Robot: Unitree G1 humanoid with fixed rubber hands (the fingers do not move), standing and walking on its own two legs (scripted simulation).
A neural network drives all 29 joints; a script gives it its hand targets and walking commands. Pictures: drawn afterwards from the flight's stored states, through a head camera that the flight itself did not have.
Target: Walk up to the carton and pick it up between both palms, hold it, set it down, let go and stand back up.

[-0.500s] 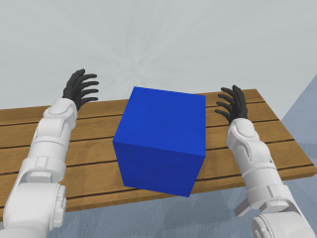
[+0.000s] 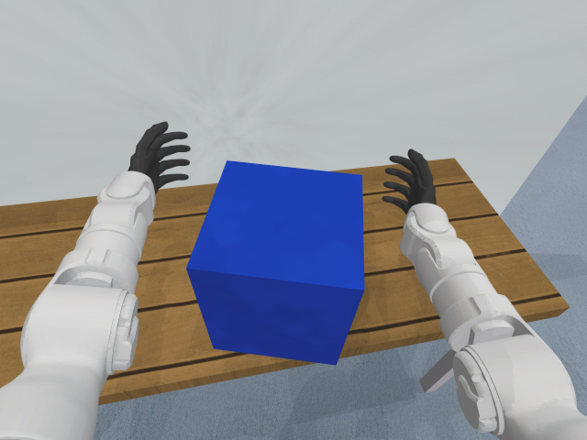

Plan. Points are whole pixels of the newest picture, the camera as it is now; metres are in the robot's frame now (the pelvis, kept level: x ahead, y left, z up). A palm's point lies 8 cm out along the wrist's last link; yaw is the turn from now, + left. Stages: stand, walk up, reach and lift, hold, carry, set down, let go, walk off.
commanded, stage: reach and lift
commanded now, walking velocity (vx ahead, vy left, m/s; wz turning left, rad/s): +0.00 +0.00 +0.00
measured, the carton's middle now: (283, 266) +0.39 +0.00 -0.01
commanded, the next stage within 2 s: none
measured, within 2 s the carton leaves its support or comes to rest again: neither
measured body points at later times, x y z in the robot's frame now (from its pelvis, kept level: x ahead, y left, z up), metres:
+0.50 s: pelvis -0.02 +0.00 -0.03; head +0.05 +0.04 +0.42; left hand +0.45 +0.19 +0.04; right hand +0.40 -0.18 +0.03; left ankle +0.01 +0.10 -0.74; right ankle +0.00 -0.13 -0.74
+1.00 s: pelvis -0.02 +0.00 -0.03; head +0.06 +0.04 +0.41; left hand +0.46 +0.15 +0.03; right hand +0.41 -0.15 +0.03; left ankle +0.01 +0.10 -0.74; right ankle +0.00 -0.13 -0.74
